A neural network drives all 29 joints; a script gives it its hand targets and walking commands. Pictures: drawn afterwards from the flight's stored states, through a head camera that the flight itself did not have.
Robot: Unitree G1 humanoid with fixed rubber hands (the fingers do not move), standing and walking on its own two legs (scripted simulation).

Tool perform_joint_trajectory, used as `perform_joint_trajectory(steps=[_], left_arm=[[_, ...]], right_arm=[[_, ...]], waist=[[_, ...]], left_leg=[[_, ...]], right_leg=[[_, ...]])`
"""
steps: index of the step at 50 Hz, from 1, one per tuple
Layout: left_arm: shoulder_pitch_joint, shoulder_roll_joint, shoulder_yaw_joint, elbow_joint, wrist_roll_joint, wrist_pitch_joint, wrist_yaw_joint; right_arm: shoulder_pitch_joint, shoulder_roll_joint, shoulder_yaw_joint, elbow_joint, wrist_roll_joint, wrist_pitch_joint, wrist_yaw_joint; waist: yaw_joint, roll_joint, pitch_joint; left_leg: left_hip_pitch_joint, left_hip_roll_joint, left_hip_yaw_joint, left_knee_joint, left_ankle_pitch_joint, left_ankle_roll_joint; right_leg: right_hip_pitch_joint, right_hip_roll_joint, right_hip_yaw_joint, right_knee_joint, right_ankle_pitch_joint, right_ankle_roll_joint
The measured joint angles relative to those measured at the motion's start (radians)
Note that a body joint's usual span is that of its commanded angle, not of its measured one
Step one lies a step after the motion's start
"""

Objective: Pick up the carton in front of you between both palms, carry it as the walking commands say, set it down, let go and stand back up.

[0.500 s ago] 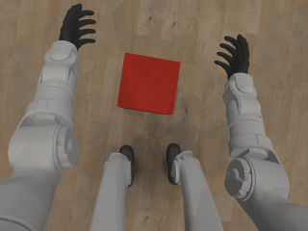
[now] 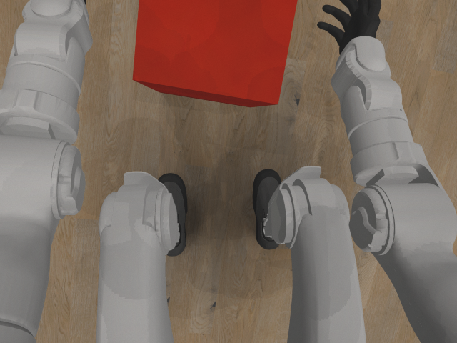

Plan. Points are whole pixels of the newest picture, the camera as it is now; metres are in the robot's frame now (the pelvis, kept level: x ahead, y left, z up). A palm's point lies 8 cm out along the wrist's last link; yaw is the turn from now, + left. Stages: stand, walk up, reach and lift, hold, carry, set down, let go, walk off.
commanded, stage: reach and lift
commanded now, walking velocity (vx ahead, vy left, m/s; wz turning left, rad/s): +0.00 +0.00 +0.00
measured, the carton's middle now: (214, 40) +0.53 +0.02 -0.30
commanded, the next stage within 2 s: none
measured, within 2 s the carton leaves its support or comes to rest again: leaves its support in 1.04 s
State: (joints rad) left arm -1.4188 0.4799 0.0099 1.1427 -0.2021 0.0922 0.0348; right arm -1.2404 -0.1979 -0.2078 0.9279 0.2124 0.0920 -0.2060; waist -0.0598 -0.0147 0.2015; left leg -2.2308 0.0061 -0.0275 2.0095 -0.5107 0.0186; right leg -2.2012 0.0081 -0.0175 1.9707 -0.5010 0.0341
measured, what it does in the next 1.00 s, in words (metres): lowers itself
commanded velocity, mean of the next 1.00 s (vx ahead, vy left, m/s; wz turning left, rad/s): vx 0.00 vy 0.00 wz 0.00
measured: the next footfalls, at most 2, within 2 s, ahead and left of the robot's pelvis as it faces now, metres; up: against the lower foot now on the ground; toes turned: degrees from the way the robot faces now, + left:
none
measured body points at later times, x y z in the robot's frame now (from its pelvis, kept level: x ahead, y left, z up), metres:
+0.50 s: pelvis +0.01 +0.00 -0.05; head +0.37 +0.04 +0.20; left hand +0.57 +0.20 -0.23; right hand +0.54 -0.16 -0.23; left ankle +0.12 +0.12 -0.39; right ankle +0.13 -0.12 -0.39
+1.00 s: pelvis +0.00 +0.00 -0.06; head +0.36 +0.05 +0.20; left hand +0.57 +0.17 -0.23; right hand +0.55 -0.14 -0.22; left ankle +0.12 +0.12 -0.39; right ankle +0.13 -0.13 -0.39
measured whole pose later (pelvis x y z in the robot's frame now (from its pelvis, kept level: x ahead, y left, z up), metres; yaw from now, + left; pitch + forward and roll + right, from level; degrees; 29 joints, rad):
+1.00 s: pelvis +0.00 +0.00 -0.06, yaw -1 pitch +37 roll -4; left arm -1.59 0.38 -0.02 1.28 -0.09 0.12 0.06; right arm -1.43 -0.16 -0.33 1.10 0.13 0.10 -0.19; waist -0.03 -0.08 0.31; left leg -2.32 0.02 -0.03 2.21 -0.54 0.03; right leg -2.29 0.06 0.00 2.16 -0.52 0.07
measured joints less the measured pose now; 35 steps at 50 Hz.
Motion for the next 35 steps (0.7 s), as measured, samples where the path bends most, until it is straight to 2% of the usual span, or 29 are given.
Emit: perform_joint_trajectory(steps=[5, 9, 14, 20, 29, 35], left_arm=[[-0.086, 0.011, -0.038, 0.093, -0.022, -0.016, 0.003], [-0.119, 0.020, -0.069, 0.127, -0.041, -0.037, 0.007], [-0.121, 0.024, -0.108, 0.111, -0.062, -0.061, 0.015], [-0.084, 0.020, -0.122, 0.050, -0.064, -0.065, 0.016], [-0.068, -0.018, -0.095, 0.104, -0.029, -0.061, 0.006], [-0.105, -0.047, -0.120, 0.137, -0.031, -0.070, 0.007]], right_arm=[[-0.086, -0.012, 0.007, 0.099, 0.004, -0.020, 0.008], [-0.145, -0.038, 0.029, 0.176, 0.020, -0.040, 0.019], [-0.184, -0.073, 0.071, 0.212, 0.087, -0.070, 0.028], [-0.173, -0.065, 0.103, 0.202, 0.132, -0.082, 0.013], [-0.122, -0.011, 0.052, 0.217, 0.053, -0.092, 0.016], [-0.149, 0.000, 0.068, 0.215, 0.050, -0.095, 0.020]], waist=[[-0.002, -0.007, 0.083], [-0.003, -0.019, 0.137], [0.006, -0.041, 0.177], [0.015, -0.058, 0.166], [0.014, -0.034, 0.092], [0.016, -0.033, 0.107]], left_leg=[[-0.031, 0.001, 0.002, 0.075, 0.001, 0.005], [-0.052, 0.003, 0.003, 0.123, -0.005, 0.008], [-0.068, 0.013, 0.000, 0.174, -0.025, 0.011], [-0.071, 0.026, 0.002, 0.204, -0.051, 0.013], [-0.069, 0.019, 0.003, 0.180, -0.053, 0.014], [-0.065, 0.020, -0.001, 0.166, -0.040, 0.014]], right_leg=[[-0.029, 0.001, 0.002, 0.074, 0.000, 0.005], [-0.049, 0.004, 0.004, 0.120, -0.005, 0.008], [-0.068, 0.015, 0.002, 0.164, -0.016, 0.012], [-0.077, 0.028, 0.004, 0.189, -0.030, 0.016], [-0.071, 0.022, 0.005, 0.167, -0.038, 0.017], [-0.066, 0.024, 0.002, 0.150, -0.024, 0.017]])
